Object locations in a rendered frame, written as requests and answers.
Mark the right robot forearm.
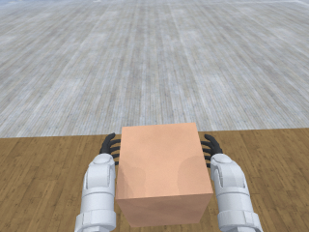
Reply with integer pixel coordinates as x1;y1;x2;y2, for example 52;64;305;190
211;153;264;232

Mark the carton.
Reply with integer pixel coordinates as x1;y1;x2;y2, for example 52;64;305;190
115;122;213;228

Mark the left robot forearm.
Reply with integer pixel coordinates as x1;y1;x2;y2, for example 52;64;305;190
74;153;117;232

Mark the right robot hand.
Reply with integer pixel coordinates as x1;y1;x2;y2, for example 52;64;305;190
200;134;223;168

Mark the left robot hand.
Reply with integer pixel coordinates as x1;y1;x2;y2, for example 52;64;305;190
99;132;122;165

